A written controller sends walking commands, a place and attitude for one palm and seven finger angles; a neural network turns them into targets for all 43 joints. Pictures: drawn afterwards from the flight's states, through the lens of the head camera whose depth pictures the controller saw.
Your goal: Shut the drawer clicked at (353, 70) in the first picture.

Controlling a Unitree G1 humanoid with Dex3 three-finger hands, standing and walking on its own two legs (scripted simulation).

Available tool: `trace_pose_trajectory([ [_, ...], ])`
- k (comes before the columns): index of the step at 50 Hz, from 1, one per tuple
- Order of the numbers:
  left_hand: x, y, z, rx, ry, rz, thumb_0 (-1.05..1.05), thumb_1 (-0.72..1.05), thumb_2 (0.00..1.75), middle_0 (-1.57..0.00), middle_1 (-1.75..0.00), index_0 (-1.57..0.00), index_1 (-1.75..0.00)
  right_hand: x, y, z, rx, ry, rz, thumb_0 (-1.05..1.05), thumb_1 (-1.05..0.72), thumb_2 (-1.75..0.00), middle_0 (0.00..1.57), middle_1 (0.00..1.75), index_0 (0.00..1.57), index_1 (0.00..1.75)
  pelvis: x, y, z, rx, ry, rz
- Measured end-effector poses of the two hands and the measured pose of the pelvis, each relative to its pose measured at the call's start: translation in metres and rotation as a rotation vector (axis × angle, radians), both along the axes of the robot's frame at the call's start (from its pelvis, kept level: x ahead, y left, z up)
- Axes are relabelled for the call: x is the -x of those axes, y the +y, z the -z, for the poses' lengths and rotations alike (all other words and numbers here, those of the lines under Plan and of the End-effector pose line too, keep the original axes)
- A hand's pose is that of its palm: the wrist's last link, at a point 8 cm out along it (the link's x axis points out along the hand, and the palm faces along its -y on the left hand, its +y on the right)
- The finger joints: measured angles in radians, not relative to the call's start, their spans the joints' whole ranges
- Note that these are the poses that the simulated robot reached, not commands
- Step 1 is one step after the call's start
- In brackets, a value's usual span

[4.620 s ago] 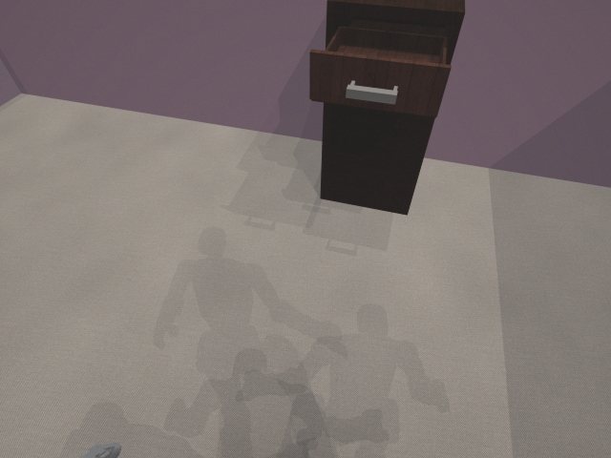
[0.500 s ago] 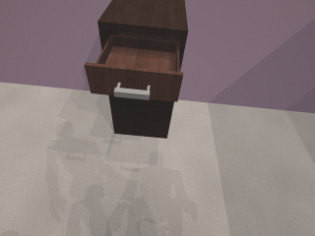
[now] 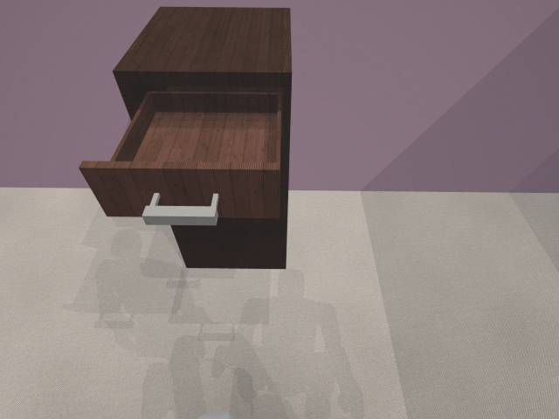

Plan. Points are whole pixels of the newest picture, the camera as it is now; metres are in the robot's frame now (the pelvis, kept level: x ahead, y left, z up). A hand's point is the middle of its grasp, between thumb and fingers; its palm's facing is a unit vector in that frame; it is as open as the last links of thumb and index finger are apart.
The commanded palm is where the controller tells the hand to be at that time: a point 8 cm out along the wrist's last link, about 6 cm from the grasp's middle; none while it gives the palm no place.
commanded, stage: take the last steps up to it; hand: left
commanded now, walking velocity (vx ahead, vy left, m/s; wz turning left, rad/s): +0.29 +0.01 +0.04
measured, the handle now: (183, 206) +0.49 +0.20 -0.01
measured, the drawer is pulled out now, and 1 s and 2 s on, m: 0.30 0.30 0.30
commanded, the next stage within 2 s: come to a stop and stand still in 0.40 s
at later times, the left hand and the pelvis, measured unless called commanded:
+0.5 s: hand out of the picture +0.13 +0.22 -0.17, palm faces +0.06 -0.99 -0.14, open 7.4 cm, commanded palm none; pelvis +0.15 +0.05 +0.01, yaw -1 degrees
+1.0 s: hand (162, 373) +0.23 +0.22 -0.17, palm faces +0.07 -0.97 -0.23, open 7.3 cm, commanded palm none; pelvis +0.16 +0.03 +0.00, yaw +1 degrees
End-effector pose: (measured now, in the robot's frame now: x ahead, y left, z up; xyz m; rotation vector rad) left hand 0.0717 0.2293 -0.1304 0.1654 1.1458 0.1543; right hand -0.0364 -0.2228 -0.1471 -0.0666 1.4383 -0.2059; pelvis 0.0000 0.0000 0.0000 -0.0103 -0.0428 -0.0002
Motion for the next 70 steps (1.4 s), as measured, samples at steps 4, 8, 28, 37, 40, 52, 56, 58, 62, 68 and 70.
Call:
trace_pose_trajectory([
  [4,0.006,0.002,0.0,0.005,0.061,-0.018,-0.01,0.95,0.9,-0.2,-0.3,-0.2,-0.3,-0.071,-0.004,-0.012,0.014,-0.132,-0.035,0.01,-0.91,-0.89,0.2,0.3,0.19,0.3,-0.023,-0.001,-0.007,0.008,0.013,-0.004],
  [8,0.018,0.004,0.006,0.039,0.134,-0.054,-0.01,0.93,0.9,-0.2,-0.3,-0.2,-0.3,-0.129,-0.005,-0.022,0.043,-0.201,-0.083,0.01,-0.93,-0.89,0.2,0.3,0.2,0.3,-0.047,0.007,-0.008,0.019,0.018,-0.006],
  [28,-0.095,0.035,0.012,0.067,0.212,-0.054,0.0,0.91,0.9,-0.19,-0.3,-0.2,-0.3,-0.2,0.04,-0.026,0.063,-0.097,-0.075,0.0,-0.94,-0.89,0.2,0.3,0.2,0.3,-0.163,0.041,-0.012,-0.007,0.017,0.01],
  [37,-0.171,0.016,0.009,-0.027,0.119,-0.006,0.0,0.93,0.9,-0.19,-0.3,-0.2,-0.3,-0.194,0.036,0.01,-0.049,0.039,0.001,0.01,-0.91,-0.89,0.2,0.3,0.2,0.3,-0.194,0.012,0.004,-0.034,0.004,0.002],
  [40,-0.179,0.011,0.004,-0.034,0.101,-0.011,0.0,0.93,0.9,-0.19,-0.3,-0.2,-0.3,-0.203,0.031,0.012,-0.051,0.04,-0.002,0.01,-0.91,-0.89,0.2,0.3,0.2,0.3,-0.192,0.011,0.003,-0.029,0.015,-0.015],
  [52,-0.14,0.05,0.019,-0.002,0.084,-0.06,0.0,0.91,0.9,-0.2,-0.3,-0.2,-0.3,-0.244,0.024,-0.007,0.082,-0.174,-0.092,0.01,-0.91,-0.89,0.2,0.3,0.2,0.3,-0.156,0.044,0.009,-0.012,0.017,-0.008],
  [56,-0.116,0.065,0.02,0.014,0.137,-0.073,0.0,0.91,0.9,-0.2,-0.3,-0.2,-0.3,-0.23,0.041,-0.02,0.094,-0.183,-0.098,0.0,-0.91,-0.89,0.2,0.3,0.19,0.3,-0.149,0.054,0.002,-0.01,0.01,-0.004],
  [58,-0.104,0.069,0.017,0.016,0.152,-0.081,0.0,0.91,0.9,-0.2,-0.3,-0.2,-0.3,-0.224,0.05,-0.023,0.084,-0.165,-0.107,0.0,-0.91,-0.89,0.2,0.3,0.2,0.3,-0.147,0.057,-0.003,-0.005,0.015,-0.006],
  [62,-0.076,0.071,0.012,0.011,0.204,-0.086,0.0,0.91,0.9,-0.19,-0.3,-0.2,-0.3,-0.213,0.057,-0.021,0.074,-0.133,-0.107,0.01,-0.93,-0.89,0.2,0.3,0.2,0.3,-0.142,0.061,-0.007,-0.013,0.022,0.002],
  [68,-0.039,0.058,0.009,-0.002,0.295,-0.072,0.0,0.91,0.9,-0.19,-0.3,-0.2,-0.3,-0.192,0.058,-0.007,0.034,-0.109,-0.071,0.01,-0.94,-0.89,0.2,0.3,0.2,0.3,-0.131,0.06,-0.004,-0.03,0.021,0.014],
  [70,-0.03,0.052,0.004,0.005,0.308,-0.062,0.0,0.91,0.9,-0.19,-0.3,-0.2,-0.3,-0.182,0.058,-0.005,0.022,-0.096,-0.06,0.01,-0.94,-0.89,0.2,0.3,0.2,0.3,-0.127,0.06,-0.007,-0.022,0.015,0.013],
])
